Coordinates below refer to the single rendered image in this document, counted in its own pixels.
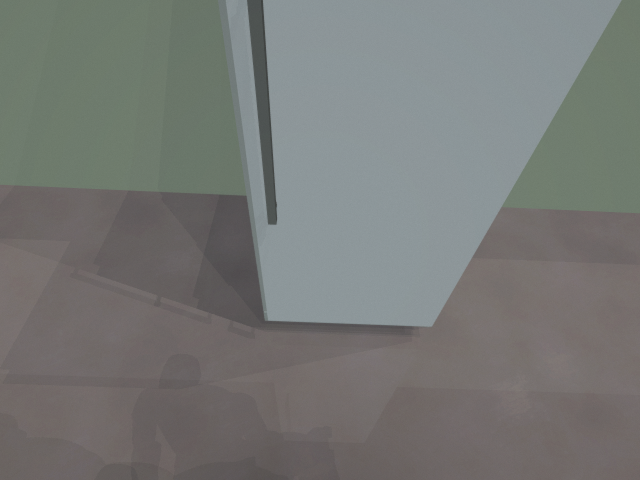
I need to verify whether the fridge door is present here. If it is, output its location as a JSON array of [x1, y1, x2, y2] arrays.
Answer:
[[226, 0, 622, 327]]

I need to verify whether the handle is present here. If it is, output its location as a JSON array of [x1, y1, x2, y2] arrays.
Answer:
[[247, 0, 277, 225]]

